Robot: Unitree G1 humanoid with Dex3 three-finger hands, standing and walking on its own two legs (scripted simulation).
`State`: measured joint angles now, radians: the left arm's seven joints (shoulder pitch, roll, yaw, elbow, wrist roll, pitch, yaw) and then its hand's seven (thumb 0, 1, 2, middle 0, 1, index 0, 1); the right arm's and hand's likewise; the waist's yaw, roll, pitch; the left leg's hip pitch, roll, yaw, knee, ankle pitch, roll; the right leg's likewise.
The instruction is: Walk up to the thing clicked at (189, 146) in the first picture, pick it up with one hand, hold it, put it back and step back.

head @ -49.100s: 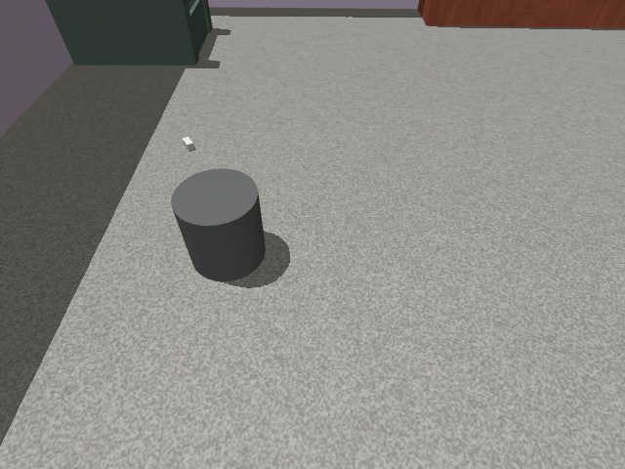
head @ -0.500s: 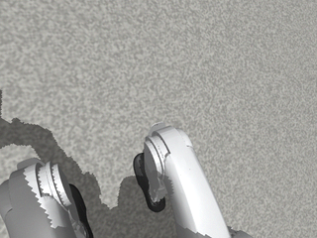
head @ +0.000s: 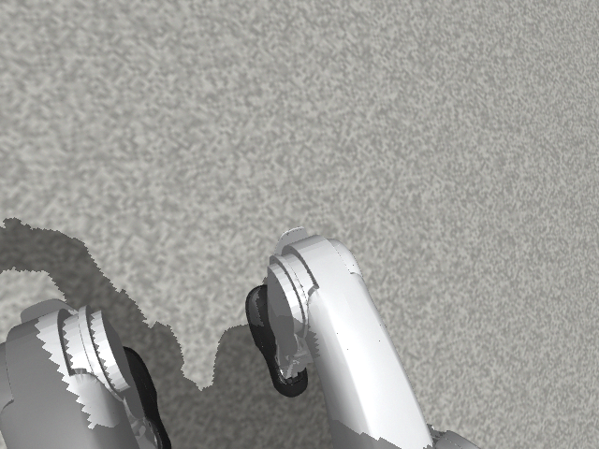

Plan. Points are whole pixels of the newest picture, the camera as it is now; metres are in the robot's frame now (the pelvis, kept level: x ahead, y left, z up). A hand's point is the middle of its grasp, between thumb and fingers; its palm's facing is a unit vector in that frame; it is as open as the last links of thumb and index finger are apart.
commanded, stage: rise first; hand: left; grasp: from above
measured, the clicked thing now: out of the picture +0.47 +0.31 -0.31
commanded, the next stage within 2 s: none
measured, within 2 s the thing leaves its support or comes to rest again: neither
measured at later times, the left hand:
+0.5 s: hand out of the picture +0.43 +0.33 -0.22, palm faces +0.05 -0.46 -0.89, open 11.9 cm
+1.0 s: hand out of the picture +0.43 +0.33 -0.21, palm faces +0.04 -0.46 -0.89, open 11.7 cm
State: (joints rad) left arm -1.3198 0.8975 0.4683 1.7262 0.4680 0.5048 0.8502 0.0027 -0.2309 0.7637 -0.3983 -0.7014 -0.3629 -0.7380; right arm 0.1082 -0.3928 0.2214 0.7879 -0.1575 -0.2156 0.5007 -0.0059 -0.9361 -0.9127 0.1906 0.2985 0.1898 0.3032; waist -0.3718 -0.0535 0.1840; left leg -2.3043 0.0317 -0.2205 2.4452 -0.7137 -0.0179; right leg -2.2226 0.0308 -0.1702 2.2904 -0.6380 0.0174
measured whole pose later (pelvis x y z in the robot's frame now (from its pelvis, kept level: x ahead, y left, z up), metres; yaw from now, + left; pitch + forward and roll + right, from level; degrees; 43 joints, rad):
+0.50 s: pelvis +0.00 +0.00 +0.00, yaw +0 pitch +31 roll -12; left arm -1.31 0.90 0.46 1.72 0.46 0.51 0.85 0.00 -0.17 0.72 -0.45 -0.63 -0.41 -0.68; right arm 0.11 -0.39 0.22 0.78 -0.16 -0.22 0.51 -0.01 -0.93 -0.91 0.19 0.30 0.19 0.30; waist -0.37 -0.06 0.18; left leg -2.30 0.03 -0.22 2.44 -0.71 -0.02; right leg -2.21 0.03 -0.17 2.29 -0.64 0.02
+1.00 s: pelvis +0.00 +0.00 +0.00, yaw +0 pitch +31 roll -12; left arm -1.30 0.91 0.46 1.72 0.46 0.51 0.84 0.00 -0.14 0.69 -0.49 -0.59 -0.45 -0.63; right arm 0.10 -0.40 0.23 0.80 -0.16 -0.23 0.50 -0.01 -0.93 -0.91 0.19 0.30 0.19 0.30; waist -0.37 -0.06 0.19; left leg -2.29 0.03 -0.22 2.44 -0.71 -0.02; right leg -2.21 0.03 -0.17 2.28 -0.63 0.02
